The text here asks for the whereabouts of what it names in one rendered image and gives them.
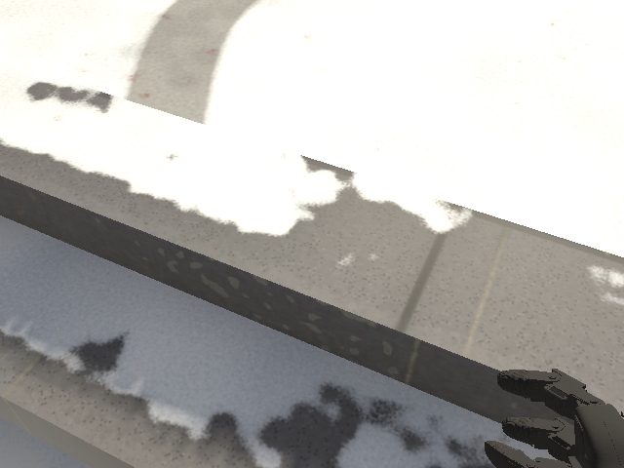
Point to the right robot hand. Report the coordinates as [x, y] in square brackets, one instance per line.
[595, 441]

